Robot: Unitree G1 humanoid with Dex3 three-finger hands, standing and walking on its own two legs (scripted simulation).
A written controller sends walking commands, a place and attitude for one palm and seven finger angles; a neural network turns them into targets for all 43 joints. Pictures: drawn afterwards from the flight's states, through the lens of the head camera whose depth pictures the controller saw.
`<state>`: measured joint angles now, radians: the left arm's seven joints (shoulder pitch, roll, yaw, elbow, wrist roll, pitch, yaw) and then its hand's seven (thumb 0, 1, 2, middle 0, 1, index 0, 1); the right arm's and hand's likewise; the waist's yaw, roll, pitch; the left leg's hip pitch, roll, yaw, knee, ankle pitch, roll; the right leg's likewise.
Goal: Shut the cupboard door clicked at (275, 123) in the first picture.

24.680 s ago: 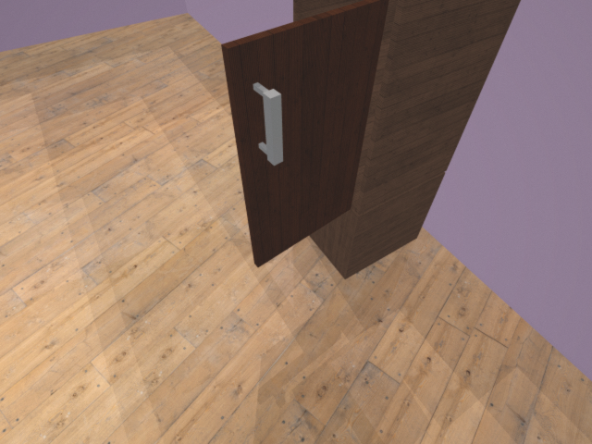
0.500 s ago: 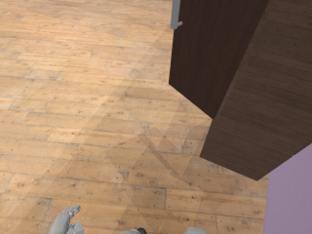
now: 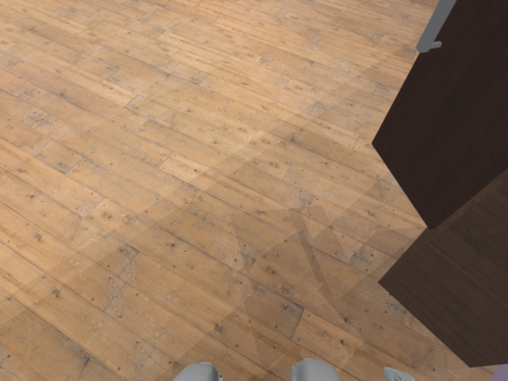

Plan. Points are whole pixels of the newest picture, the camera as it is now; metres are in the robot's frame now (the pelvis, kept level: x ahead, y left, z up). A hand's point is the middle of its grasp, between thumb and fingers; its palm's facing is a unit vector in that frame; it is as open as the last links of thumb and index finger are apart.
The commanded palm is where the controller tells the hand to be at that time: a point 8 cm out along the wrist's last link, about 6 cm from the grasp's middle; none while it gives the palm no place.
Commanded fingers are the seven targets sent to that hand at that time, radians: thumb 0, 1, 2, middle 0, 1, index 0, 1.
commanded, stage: walk to a spot facing it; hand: left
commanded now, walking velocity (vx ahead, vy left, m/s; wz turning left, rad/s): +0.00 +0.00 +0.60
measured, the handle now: (444, 19) +0.83 -0.37 +0.12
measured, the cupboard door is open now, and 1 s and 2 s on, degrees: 65 65 65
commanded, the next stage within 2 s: turn to face it in 1.64 s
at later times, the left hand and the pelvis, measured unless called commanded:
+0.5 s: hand out of the picture +0.01 +0.20 -0.17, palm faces +0.36 -0.91 -0.21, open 7.4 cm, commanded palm none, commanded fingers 0.00 0.90 0.90 -0.20 -0.30 -0.20 -0.30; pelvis +0.01 -0.01 +0.00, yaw +21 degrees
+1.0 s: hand out of the picture +0.11 +0.22 -0.14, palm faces +0.57 -0.79 -0.24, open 7.4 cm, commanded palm none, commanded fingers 0.00 0.90 0.90 -0.20 -0.30 -0.20 -0.30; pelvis +0.15 +0.01 +0.01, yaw +36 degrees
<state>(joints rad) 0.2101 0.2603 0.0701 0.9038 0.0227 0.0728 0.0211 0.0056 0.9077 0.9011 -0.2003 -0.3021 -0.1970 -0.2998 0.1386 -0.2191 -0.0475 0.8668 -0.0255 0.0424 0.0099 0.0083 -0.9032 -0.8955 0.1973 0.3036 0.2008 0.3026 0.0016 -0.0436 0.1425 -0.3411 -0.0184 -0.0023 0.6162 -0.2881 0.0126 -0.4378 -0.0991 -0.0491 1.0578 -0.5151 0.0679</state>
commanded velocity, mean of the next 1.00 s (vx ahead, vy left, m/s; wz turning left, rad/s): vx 0.24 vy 0.00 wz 0.57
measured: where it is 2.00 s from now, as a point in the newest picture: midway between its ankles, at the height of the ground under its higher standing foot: (170, 296)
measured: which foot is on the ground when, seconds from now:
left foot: down 0.00-0.16, up 0.18-0.48, down 0.50-0.84, up 0.86-1.00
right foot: up 0.00-0.16, down 0.18-0.50, up 0.52-0.82, down 0.84-1.00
